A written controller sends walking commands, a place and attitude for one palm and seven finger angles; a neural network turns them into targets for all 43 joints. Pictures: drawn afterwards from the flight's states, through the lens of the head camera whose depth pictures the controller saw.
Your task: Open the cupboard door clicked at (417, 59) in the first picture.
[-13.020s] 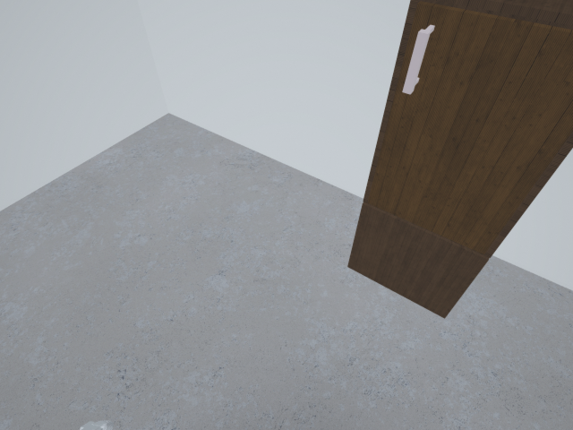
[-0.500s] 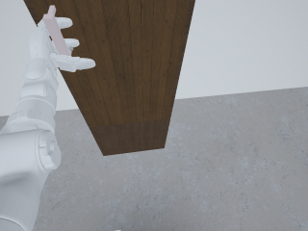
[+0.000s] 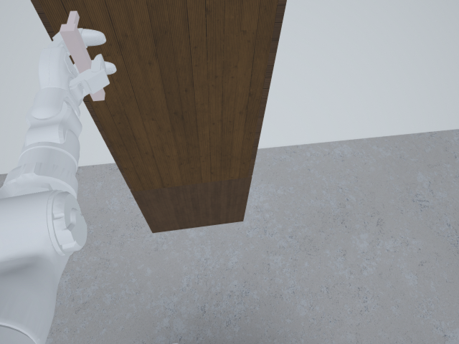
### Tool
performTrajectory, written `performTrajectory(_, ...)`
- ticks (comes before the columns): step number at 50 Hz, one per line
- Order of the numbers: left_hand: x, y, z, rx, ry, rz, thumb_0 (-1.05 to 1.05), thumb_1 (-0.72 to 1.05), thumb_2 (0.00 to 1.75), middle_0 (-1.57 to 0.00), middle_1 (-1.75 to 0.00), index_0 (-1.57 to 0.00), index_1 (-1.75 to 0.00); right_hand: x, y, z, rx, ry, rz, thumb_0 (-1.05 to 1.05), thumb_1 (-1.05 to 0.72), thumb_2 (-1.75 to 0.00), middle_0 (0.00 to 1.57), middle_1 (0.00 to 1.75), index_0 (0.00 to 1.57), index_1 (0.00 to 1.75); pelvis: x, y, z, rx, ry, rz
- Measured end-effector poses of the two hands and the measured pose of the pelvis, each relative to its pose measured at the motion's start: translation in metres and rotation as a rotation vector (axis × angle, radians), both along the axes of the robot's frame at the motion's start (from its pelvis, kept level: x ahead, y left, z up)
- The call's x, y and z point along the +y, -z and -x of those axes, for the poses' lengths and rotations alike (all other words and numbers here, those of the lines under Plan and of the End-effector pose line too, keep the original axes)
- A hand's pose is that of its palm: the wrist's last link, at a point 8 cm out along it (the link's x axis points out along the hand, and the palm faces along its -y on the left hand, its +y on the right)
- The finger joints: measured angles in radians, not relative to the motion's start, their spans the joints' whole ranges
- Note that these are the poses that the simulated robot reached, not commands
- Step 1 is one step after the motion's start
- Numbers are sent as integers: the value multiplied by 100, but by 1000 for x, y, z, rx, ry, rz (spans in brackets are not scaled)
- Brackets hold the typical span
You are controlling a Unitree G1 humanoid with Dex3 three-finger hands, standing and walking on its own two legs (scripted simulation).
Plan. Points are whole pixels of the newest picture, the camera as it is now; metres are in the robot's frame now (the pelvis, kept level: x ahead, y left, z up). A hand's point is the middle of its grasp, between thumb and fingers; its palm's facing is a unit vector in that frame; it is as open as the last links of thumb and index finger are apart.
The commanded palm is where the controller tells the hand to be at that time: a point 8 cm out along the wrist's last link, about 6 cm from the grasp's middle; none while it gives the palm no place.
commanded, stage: close the thumb around the handle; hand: left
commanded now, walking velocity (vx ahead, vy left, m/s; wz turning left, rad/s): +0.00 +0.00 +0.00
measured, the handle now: (86, 58) +0.57 +0.20 +0.17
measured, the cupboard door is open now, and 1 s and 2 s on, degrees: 1 32 42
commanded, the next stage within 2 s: pull the door open along its arc in 0.04 s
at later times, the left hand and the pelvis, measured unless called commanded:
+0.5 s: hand (104, 89) +0.49 +0.16 +0.17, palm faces +0.03 -1.00 +0.02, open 5.3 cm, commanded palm +0.43 +0.21 +0.17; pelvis +0.01 +0.01 +0.01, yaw -2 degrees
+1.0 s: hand (154, 146) +0.37 +0.07 +0.17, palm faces +0.45 -0.89 +0.01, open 5.5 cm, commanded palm +0.31 +0.11 +0.17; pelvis +0.00 -0.02 +0.02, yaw +2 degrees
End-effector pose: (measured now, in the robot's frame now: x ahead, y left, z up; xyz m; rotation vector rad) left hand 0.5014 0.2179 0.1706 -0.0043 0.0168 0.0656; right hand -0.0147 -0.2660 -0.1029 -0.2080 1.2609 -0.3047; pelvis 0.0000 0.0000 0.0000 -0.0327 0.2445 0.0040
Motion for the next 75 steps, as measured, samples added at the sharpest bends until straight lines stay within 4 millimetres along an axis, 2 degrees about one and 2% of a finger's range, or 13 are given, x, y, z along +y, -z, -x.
performTrajectory(14, 0, 0, 1, -9, 8, 0, 1, 80, 84, -39, -135, -40, -135, 5, -1, 15, 27, 29, -6, 0, -91, -90, 20, 30, 20, 30, 2, -1, 0, -2, 12, 0)
performTrajectory(18, -1, 2, 7, -26, 15, 4, 1, 81, 83, -39, -135, -40, -135, 8, -1, 11, 10, 37, -17, 0, -91, -90, 20, 30, 20, 30, 3, -2, -2, -12, 22, -3)
performTrajectory(22, -3, 2, 20, -42, 25, 9, 1, 80, 82, -39, -135, -39, -135, 10, 0, -2, -30, 39, -32, 0, -91, -90, 20, 30, 20, 30, 5, -5, -6, -32, 31, -5)
performTrajectory(26, -9, 3, 41, -56, 38, 12, 1, 79, 80, -39, -135, -39, -135, 12, 0, -28, -106, 29, -50, 1, -91, -90, 20, 30, 20, 30, 5, -7, -9, -63, 37, -9)
performTrajectory(31, -23, 5, 77, -70, 46, 35, 1, 76, 77, -39, -135, -39, -135, 14, -6, -75, -246, -11, -70, 1, -91, -90, 20, 30, 20, 30, 5, -11, -11, -110, 42, -14)
performTrajectory(35, -40, 7, 107, -62, -101, 122, 1, 72, 75, -39, -135, -39, -135, 20, -15, -119, -360, -79, -87, 1, -91, -90, 20, 30, 20, 30, 3, -13, -9, -146, 37, -19)
performTrajectory(40, -65, 4, 138, -21, -272, 97, -1, 71, 75, -39, -135, -40, -135, 32, -31, -170, -476, -175, -108, 1, -91, -90, 20, 30, 20, 30, -3, -15, -6, -182, 19, -27)
performTrajectory(46, -91, 0, 163, 21, -394, 28, -1, 74, 77, -39, -135, -40, -135, 43, -45, -204, -536, -255, -130, 1, -91, -90, 20, 30, 20, 30, -13, -17, -2, -219, -11, -34)
performTrajectory(51, -107, -1, 178, 13, -397, 9, -1, 74, 77, -38, -135, -40, -135, 44, -44, -208, -518, -276, -143, 1, -91, -90, 20, 30, 20, 30, -21, -18, -1, -248, -28, -39)
performTrajectory(61, -137, 0, 211, -15, -323, -7, 0, 72, 74, -37, -135, -39, -135, 32, -26, -187, -429, -259, -174, 1, -91, -90, 20, 30, 20, 30, -29, -18, -3, -285, -39, -43)
performTrajectory(66, -155, 0, 226, -18, -259, -16, 0, 72, 74, -38, -135, -37, -134, 31, -23, -185, -423, -257, -201, 1, -91, -90, 20, 30, 20, 30, -31, -18, -3, -293, -39, -41)
performTrajectory(70, -159, -1, 228, -8, -262, -25, 0, 72, 75, -38, -134, -38, -134, 34, -23, -190, -427, -273, -209, 1, -91, -90, 20, 30, 19, 30, -31, -17, -2, -300, -45, -40)
performTrajectory(75, -149, -2, 217, 15, -327, -20, 0, 69, 78, -39, -134, -38, -134, 40, -27, -200, -433, -306, -195, 1, -91, -90, 20, 30, 19, 30, -30, -18, 2, -300, -55, -41)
